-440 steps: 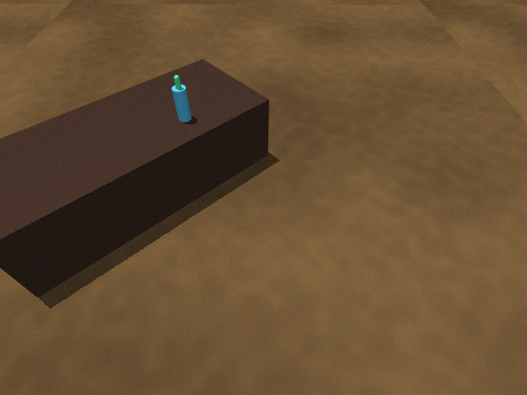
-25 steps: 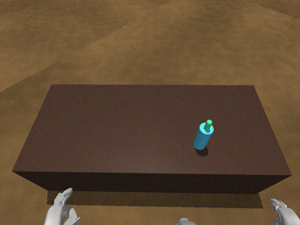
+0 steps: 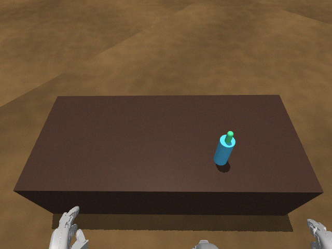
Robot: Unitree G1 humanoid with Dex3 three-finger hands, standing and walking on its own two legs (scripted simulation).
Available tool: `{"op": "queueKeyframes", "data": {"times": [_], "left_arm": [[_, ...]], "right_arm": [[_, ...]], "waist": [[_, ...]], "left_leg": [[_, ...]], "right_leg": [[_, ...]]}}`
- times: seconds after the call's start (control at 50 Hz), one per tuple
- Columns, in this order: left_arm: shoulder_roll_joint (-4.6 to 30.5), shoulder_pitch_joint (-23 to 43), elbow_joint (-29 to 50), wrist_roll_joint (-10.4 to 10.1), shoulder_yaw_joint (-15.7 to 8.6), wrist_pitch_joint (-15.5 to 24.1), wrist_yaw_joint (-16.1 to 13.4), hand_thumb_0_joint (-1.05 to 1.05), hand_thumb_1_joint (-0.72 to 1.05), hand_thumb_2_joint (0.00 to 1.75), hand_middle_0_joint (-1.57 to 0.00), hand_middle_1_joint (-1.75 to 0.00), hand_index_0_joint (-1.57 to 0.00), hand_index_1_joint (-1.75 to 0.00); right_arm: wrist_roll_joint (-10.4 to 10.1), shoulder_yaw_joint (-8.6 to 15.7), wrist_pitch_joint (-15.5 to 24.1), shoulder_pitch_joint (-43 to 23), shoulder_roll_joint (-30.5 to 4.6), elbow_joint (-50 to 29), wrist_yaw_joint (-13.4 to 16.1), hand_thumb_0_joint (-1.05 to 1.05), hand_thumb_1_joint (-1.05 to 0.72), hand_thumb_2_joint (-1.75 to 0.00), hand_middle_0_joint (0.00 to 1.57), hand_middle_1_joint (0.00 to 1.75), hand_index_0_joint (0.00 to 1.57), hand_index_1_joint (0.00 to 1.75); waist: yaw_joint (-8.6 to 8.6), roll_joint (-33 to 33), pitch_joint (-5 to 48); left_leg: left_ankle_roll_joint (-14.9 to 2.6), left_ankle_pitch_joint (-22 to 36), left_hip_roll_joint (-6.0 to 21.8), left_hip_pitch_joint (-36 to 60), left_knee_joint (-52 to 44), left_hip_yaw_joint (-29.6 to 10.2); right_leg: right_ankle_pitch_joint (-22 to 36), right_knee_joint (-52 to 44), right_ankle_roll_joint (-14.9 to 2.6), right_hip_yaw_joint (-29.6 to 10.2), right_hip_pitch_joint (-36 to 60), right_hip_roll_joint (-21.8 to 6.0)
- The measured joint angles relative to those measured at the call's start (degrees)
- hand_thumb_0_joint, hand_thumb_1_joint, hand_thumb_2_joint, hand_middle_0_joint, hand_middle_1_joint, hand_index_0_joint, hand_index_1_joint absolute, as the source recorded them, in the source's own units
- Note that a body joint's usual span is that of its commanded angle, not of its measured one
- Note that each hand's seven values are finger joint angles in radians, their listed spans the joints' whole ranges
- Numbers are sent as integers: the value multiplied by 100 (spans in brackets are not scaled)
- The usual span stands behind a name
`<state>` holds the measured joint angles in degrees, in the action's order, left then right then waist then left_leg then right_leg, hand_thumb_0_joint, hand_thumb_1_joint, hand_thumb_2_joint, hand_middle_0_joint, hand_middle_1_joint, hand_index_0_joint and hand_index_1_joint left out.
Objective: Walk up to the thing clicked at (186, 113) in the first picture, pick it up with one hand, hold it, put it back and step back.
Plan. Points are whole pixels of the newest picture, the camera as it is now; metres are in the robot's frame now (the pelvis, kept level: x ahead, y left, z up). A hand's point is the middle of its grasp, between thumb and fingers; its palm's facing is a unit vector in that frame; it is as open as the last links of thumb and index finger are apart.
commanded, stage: go down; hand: right
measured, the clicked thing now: (225, 147) +0.53 -0.22 -0.25
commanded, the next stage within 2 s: approach in 1.42 s
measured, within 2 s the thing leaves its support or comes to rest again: neither
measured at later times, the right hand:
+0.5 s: hand (313, 188) +0.28 -0.34 -0.03, palm faces +0.19 +0.96 -0.21, open 17.3 cm
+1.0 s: hand (321, 155) +0.35 -0.38 -0.01, palm faces +0.22 +0.97 -0.13, open 17.5 cm
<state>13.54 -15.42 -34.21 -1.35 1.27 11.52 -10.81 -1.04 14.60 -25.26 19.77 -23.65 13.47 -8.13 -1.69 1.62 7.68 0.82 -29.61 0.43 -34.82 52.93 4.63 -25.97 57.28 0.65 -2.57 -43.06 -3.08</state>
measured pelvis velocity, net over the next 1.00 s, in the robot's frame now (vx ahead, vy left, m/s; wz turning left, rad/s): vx -0.03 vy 0.00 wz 0.04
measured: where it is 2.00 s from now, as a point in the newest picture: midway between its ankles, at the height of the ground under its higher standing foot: outside the picture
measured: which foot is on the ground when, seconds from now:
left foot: down 0.00-1.00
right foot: down 0.00-1.00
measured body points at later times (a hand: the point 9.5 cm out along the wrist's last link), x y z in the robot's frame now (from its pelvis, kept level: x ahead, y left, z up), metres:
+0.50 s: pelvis -0.02 +0.00 +0.00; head +0.05 -0.02 +0.44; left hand +0.10 +0.27 -0.09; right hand +0.26 -0.39 -0.01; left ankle -0.04 +0.13 -0.68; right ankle +0.02 -0.12 -0.68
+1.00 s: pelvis -0.03 +0.00 -0.02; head +0.10 -0.04 +0.41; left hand +0.04 +0.29 -0.11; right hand +0.34 -0.43 +0.01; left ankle -0.04 +0.13 -0.68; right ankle +0.02 -0.12 -0.68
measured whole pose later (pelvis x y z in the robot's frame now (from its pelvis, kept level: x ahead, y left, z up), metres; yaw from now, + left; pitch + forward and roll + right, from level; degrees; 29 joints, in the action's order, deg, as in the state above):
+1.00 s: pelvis -0.03 +0.00 -0.02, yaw +2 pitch +19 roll +4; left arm 18.1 -18.1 -38.7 1.2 3.3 7.8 -5.7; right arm -3.5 37.8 13.1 -30.9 -48.1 69.0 -28.7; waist -4.9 -1.3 4.3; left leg 0.6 -28.6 -0.5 -50.3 59.5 3.4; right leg -24.9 62.6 0.4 -1.8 -57.4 -4.2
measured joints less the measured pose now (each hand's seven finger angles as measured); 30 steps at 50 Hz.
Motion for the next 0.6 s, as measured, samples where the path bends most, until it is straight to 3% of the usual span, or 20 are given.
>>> {"op": "queueKeyframes", "data": {"times": [0.16,0.28,0.44,0.6], "left_arm": [[13,4,-31,19,17,135,-61,1,92,88,-20,-31,-21,-30],[26,89,-262,49,87,243,-113,1,92,88,-20,-31,-21,-30],[127,142,-394,116,115,212,0,1,92,88,-21,-31,-22,-30],[302,-158,-427,181,8,-19,226,1,92,88,-20,-31,-21,-30]], "right_arm": [[-43,60,40,-167,-37,5,10,0,47,-6,4,6,5,5],[-190,404,444,-1051,-299,572,-79,-1,49,-6,4,6,4,6],[-289,991,1297,-2659,-950,2390,-752,-1,49,-6,4,6,4,5],[-283,1576,2380,-3499,-1373,3767,-1389,-1,51,-6,4,6,4,5]], "waist": [[25,-1,-48],[37,-60,-176],[-107,-77,-253],[-163,-106,-301]], "left_leg": [[11,27,15,-54,50,21],[6,53,30,-80,88,46],[-9,152,-3,-327,102,-11],[-5,172,-26,-750,266,-127]], "right_leg": [[35,54,-16,-24,-70,20],[90,62,-11,-50,-96,39],[185,35,-8,0,-293,-1],[203,121,-27,107,-630,-42]]}}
